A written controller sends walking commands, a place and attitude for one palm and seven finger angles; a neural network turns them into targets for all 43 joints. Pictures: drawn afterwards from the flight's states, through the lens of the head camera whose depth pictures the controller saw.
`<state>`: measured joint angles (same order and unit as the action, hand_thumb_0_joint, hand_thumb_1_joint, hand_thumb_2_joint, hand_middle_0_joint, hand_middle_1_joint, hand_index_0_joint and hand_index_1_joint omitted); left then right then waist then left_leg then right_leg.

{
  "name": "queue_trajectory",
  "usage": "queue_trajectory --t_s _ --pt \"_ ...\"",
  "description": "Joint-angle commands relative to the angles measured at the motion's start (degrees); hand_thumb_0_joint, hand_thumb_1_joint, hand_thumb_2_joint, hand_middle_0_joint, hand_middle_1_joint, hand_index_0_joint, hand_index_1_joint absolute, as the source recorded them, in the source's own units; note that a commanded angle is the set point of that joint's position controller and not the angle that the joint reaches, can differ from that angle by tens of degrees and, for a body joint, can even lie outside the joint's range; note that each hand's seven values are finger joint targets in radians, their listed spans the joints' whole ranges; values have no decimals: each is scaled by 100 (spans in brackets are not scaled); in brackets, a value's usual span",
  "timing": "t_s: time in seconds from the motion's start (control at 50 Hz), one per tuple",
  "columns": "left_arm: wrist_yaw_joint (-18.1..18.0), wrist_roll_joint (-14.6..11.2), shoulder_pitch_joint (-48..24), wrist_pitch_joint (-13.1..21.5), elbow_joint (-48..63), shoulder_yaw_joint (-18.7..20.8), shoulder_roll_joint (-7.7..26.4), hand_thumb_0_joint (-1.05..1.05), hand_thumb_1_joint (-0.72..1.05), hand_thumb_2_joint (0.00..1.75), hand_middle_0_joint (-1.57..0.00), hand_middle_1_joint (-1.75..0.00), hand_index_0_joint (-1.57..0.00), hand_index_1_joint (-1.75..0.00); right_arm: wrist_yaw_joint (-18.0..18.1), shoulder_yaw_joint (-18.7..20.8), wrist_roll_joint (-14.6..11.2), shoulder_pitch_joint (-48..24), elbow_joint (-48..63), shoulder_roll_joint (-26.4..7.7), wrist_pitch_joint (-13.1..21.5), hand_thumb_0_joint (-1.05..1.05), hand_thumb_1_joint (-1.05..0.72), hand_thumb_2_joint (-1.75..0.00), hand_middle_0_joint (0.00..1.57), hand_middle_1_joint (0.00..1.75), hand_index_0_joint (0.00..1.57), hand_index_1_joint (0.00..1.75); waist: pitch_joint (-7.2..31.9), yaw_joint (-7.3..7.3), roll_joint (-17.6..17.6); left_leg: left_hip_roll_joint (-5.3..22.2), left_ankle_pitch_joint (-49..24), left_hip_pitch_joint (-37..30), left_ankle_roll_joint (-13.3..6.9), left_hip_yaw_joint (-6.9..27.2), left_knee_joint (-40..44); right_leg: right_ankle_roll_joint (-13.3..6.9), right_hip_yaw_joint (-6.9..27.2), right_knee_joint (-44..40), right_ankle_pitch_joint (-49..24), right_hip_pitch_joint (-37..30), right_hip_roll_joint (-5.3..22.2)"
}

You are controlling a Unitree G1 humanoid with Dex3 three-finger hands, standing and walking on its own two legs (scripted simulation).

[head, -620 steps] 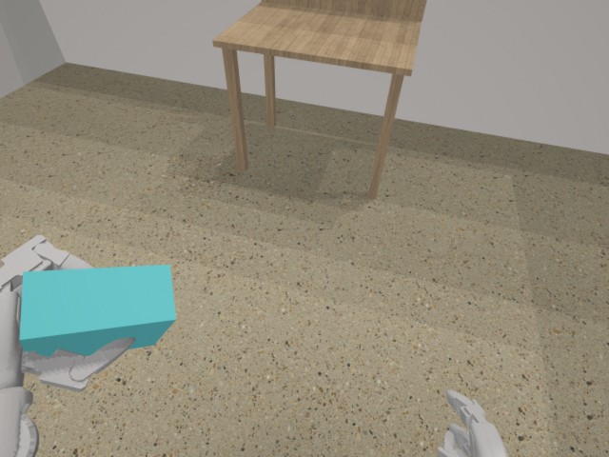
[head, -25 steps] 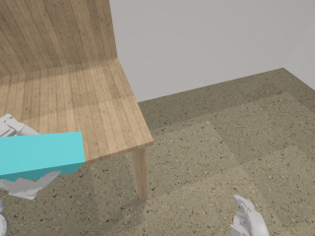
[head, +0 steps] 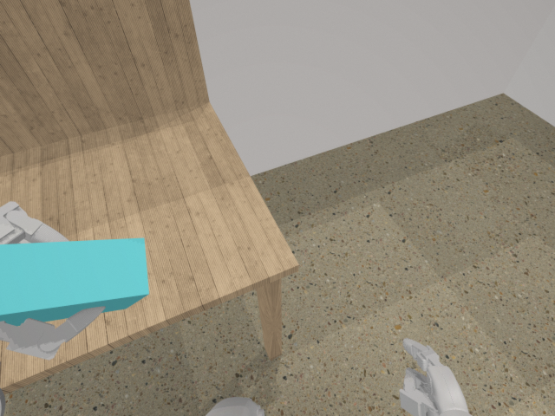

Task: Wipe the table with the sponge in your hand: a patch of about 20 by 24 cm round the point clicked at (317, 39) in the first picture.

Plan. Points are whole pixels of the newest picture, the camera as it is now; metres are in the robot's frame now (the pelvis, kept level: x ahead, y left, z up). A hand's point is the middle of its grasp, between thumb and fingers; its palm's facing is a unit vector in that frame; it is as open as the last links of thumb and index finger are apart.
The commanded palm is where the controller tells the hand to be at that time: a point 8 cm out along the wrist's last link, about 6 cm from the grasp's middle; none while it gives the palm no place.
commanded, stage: shuffle to correct the standing spot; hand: left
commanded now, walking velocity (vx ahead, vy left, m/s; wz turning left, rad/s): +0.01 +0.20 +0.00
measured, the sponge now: (93, 281) +0.23 +0.20 +0.16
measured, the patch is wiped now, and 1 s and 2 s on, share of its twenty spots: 0.00 0.00 0.00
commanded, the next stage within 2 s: come to a stop and stand still in 0.28 s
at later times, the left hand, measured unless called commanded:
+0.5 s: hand out of the picture +0.23 +0.38 +0.19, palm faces +0.40 -0.82 -0.42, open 9.4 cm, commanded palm +0.18 +0.43 +0.19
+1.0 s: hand out of the picture +0.24 +0.40 +0.17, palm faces +0.35 -0.86 -0.38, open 9.5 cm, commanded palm +0.19 +0.44 +0.19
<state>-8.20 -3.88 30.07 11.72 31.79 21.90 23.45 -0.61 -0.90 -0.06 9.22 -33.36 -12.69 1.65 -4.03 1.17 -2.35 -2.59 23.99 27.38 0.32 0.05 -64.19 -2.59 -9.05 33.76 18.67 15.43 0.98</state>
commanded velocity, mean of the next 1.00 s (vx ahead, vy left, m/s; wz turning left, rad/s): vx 0.00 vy -0.01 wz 0.00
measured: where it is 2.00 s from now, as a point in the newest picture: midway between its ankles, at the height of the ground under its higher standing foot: outside the picture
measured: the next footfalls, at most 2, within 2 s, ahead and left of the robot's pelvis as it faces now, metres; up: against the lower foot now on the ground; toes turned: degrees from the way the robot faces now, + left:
left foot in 0.20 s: +0.09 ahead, +0.26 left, +0.00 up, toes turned +0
right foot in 0.80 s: +0.02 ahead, +0.09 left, +0.00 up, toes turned +1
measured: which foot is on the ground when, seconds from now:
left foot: up 0.00-0.18, down 0.20-1.00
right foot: down 0.00-0.50, up 0.52-0.78, down 0.80-1.00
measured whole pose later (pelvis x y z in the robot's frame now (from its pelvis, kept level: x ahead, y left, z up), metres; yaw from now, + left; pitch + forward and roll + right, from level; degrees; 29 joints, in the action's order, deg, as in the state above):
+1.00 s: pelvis +0.02 +0.16 +0.02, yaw -2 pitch +1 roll -1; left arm -7.6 -4.0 27.9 4.5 27.0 19.3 20.3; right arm 3.3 -1.0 -0.4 10.9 -35.2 -12.7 4.0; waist 1.4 0.3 -1.3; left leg -0.1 9.7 13.9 -1.9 -2.7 -22.7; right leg -3.9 -2.0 17.4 11.8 6.5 -4.9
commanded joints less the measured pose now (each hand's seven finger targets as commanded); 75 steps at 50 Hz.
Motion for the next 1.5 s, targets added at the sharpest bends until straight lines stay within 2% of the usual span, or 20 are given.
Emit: queue_trajectory --t_s 0.0,0.12,0.22,0.3,0.36,0.4,0.44,0.46,0.52,0.58,0.7,0.82,0.96,0.98,1.0,1.02,1.08,1.16,1.28,1.48 --pt "-244 115 -384 456 1194 855 943 0 10 130 -120 -160 -120 -160 136 292 -42 -495 796 -553 238 0 -90 -90 20 30 20 30 801 -80 492 917 -194 436 116 531 505 -547 1566 -1017 -3492 -898 1993" --pt "-278 120 -391 103 1345 697 893 0 10 130 -120 -160 -120 -160 433 414 -76 -576 836 -423 407 0 -90 -90 20 30 20 30 669 -117 890 249 -1625 -1685 92 -822 3228 10 660 -377 -2646 -249 1299" --pt "-203 39 -148 156 1449 928 987 0 10 130 -120 -160 -120 -160 413 494 -130 -442 996 -667 635 0 -90 -90 20 30 20 30 1052 -149 -1399 1564 -4244 -1766 -877 877 3934 440 333 1843 1420 731 96" --pt "-209 45 -229 225 1860 921 980 0 10 130 -120 -160 -120 -160 289 346 -84 -613 889 -672 844 0 -90 -90 20 30 20 30 1301 -222 -1062 1140 -2482 -774 -434 209 3363 301 427 -281 -424 -845 218" --pt "-233 -54 37 137 1493 838 933 0 10 130 -120 -160 -120 -160 200 425 -124 -478 881 -589 646 0 -90 -90 20 30 20 30 859 -192 2113 275 -38 130 146 -149 940 -746 3121 -1508 -2416 -707 2370" --pt "-261 -45 -435 131 1385 863 889 0 10 130 -120 -160 -120 -160 189 238 -108 -549 708 -445 575 0 -90 -90 20 30 20 30 758 -44 1589 764 533 -203 42 584 1467 -706 2350 -1101 -2717 -378 2289" --pt "-211 46 -672 94 1039 765 681 0 10 130 -120 -160 -120 -160 341 178 -115 -395 553 -429 553 0 -90 -90 20 30 20 30 874 91 117 522 -1773 -1335 70 251 3952 194 659 341 -1857 -179 658" --pt "-168 70 -717 94 1152 608 566 0 10 130 -120 -160 -120 -160 372 316 -110 -397 688 -585 611 0 -90 -90 20 30 20 30 993 -4 -938 1258 -3436 -1917 -129 1175 4343 485 468 965 -470 461 77" --pt "-49 51 -717 -53 862 362 464 0 10 130 -120 -160 -120 -160 361 338 -19 -501 700 -485 643 0 -90 -90 20 30 20 30 1079 -59 -837 1828 -2642 -2046 -309 1985 5040 397 1125 2058 972 1005 -63" --pt "-72 142 -1205 -14 1846 234 593 0 10 130 -120 -160 -120 -160 304 218 40 -756 735 -419 765 0 -90 -90 20 30 20 30 1159 -160 -844 1553 -2301 -2110 -212 1092 5066 314 903 1070 466 445 -76" --pt "-9 79 -566 -136 1343 450 809 0 10 130 -120 -160 -120 -160 355 149 51 -519 773 -451 724 0 -90 -90 20 30 20 30 842 -119 -1036 1497 166 -1259 -106 1143 5549 251 733 -1239 -386 -824 -336" --pt "43 -25 -307 -283 584 470 560 0 10 130 -120 -160 -120 -160 414 231 -22 -373 783 -553 568 0 -90 -90 20 30 20 30 1236 -89 241 996 -1275 -1495 -29 547 4677 60 1251 -1894 -1537 -1230 58" --pt "-48 -15 -701 -343 904 253 618 0 10 130 -120 -160 -120 -160 468 240 -55 -606 803 -639 539 0 -90 -90 20 30 20 30 1217 -138 -79 859 -2234 -1916 -126 407 4302 101 1326 -1852 -1958 -843 251" --pt "-70 -5 -794 -320 966 340 736 0 10 130 -120 -160 -120 -160 492 262 -56 -621 782 -642 537 0 -90 -90 20 30 20 30 1096 -114 -177 837 -2161 -1833 -143 437 4328 100 1326 -1859 -1908 -801 261" --pt "0 925 -6727 321 1846 3518 5210 0 10 130 -120 -160 -120 -160 430 399 29 585 822 -875 788 0 -90 -90 20 30 20 30 -806 -53 1280 812 -2036 -1003 -312 8 3631 1124 1316 -2477 -1874 1044 297" --pt "267 369 -3732 165 -1311 1303 1823 0 10 130 -120 -160 -120 -160 345 48 -107 -124 628 -168 740 0 -90 -90 20 30 20 30 842 -183 715 570 -2530 -1856 -381 301 3700 404 1486 -1810 -1179 475 540" --pt "444 -54 -1366 400 -350 34 290 0 10 130 -120 -160 -120 -160 138 417 -207 -121 863 -591 813 0 -90 -90 20 30 20 30 1334 -336 -703 585 -2134 -1837 -333 120 3777 464 1771 -1325 -1919 -739 454" --pt "271 -22 -711 518 707 359 831 0 10 130 -120 -160 -120 -160 73 382 -109 -225 1019 -662 890 0 -90 -90 20 30 20 30 1152 -406 436 561 -1737 -1615 -306 202 3812 489 1739 -1616 -1200 -564 420" --pt "156 -66 -1034 627 818 1116 1429 0 10 130 -120 -160 -120 -160 345 305 -68 -294 919 -603 958 0 -90 -90 20 30 20 30 1067 -249 -93 658 -1891 -1868 -292 485 3947 179 1641 -1545 -1201 -282 360" --pt "182 49 -892 413 475 385 684 0 10 130 -120 -160 -120 -160 273 271 -79 -221 807 -585 991 0 -90 -90 20 30 20 30 1354 -233 139 830 -3286 -2214 -298 507 3979 250 1363 -1327 -2279 -717 234"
